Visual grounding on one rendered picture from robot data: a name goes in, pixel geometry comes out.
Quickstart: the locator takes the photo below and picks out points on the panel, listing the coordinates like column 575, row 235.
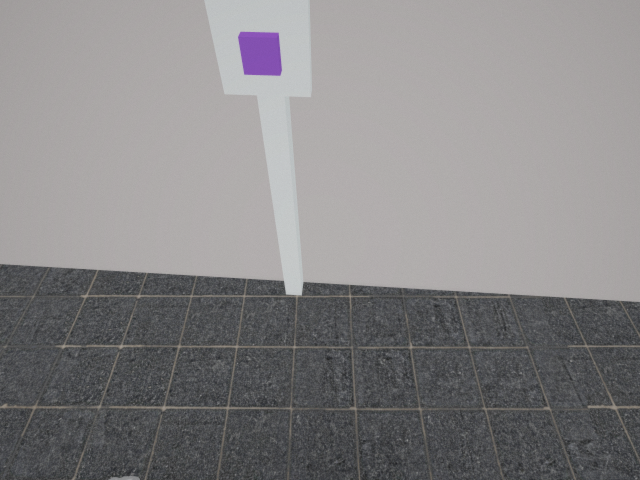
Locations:
column 291, row 19

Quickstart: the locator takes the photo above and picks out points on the button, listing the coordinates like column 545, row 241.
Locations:
column 260, row 53

